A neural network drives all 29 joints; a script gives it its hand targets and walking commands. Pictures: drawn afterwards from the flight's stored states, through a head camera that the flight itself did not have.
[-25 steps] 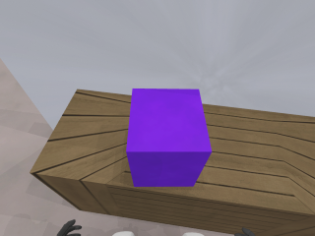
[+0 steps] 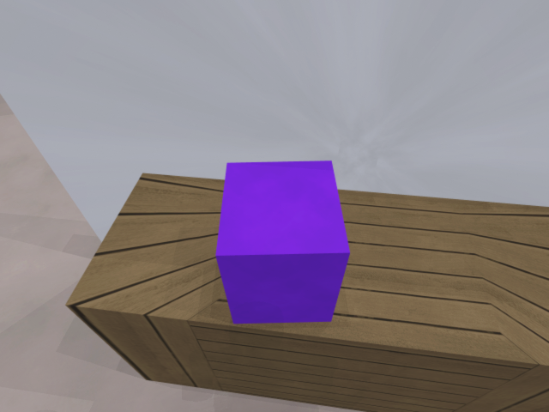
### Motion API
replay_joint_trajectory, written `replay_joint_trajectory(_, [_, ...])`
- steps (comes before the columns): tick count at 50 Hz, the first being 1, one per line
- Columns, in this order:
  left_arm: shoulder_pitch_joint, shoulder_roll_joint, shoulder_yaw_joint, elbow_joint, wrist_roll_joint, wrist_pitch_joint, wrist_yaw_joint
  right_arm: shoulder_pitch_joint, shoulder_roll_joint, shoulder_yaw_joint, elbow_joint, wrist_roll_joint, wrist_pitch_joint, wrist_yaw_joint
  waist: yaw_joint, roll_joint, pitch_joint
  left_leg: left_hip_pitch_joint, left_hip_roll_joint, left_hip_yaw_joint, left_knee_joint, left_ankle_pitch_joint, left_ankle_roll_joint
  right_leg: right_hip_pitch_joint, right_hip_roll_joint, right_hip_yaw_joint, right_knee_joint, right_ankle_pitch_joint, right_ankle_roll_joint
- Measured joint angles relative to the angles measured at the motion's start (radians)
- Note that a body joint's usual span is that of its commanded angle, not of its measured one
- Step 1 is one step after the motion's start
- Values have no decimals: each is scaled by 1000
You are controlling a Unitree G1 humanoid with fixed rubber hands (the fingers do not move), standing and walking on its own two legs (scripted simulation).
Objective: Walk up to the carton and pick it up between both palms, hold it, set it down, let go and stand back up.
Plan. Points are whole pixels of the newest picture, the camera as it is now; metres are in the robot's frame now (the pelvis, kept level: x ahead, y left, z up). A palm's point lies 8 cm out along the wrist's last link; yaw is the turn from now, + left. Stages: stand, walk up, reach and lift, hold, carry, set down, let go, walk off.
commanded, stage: stand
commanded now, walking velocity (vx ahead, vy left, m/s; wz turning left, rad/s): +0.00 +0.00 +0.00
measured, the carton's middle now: (280, 244) +0.42 +0.00 -0.07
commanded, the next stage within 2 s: none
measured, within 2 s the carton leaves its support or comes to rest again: neither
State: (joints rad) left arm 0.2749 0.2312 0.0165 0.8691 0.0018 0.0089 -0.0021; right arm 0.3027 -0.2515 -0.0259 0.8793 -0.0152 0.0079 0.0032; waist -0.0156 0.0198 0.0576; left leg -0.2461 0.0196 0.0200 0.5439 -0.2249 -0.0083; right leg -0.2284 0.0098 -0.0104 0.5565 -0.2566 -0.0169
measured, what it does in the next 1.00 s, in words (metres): stands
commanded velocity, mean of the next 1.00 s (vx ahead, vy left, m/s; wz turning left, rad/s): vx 0.00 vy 0.00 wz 0.00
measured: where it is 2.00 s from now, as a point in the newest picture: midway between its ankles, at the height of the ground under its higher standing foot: outside the picture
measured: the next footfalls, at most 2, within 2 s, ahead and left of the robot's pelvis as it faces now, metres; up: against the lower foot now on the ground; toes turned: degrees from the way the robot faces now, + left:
none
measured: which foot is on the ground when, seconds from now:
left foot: down 0.00-1.00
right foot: down 0.00-1.00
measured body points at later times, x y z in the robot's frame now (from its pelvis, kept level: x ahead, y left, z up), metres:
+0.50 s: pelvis +0.02 +0.00 +0.00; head +0.02 -0.01 +0.45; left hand +0.05 +0.25 -0.14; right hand +0.05 -0.25 -0.14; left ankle +0.05 +0.12 -0.73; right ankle +0.03 -0.11 -0.73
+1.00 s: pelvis +0.04 -0.01 +0.00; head +0.05 -0.01 +0.45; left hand +0.10 +0.24 -0.13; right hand +0.09 -0.25 -0.14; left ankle +0.05 +0.12 -0.73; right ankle +0.03 -0.11 -0.73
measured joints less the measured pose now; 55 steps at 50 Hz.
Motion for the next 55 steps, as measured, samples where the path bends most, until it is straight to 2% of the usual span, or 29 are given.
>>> replay_joint_trajectory(12, [37, 7, 2, 0, 6, -5, -3, 62, 22, 1, 31, 4, -4, -6, -1, -27, -24, -41, -3, 3, -2, 5, 6, -42, -3, 3, -2, 8, 6])
replay_joint_trajectory(24, [82, -16, -6, 17, 4, -17, 4, 33, 39, 3, 20, 8, -11, -7, 11, -5, -42, -42, 0, -6, 1, -16, 0, -37, 1, -4, -5, -13, 1])
replay_joint_trajectory(40, [29, -28, -12, 19, -4, -22, 18, -16, 50, 10, 54, 12, -11, -19, 9, -9, -22, 18, 3, -13, -20, -42, -7, 28, 4, -11, -34, -37, -4])
replay_joint_trajectory(55, [-13, -25, -9, 74, -8, -10, 27, -42, 51, 10, 109, 13, -1, -31, 6, -6, 13, 63, 3, -20, -50, -37, -11, 77, 6, -17, -67, -33, -7])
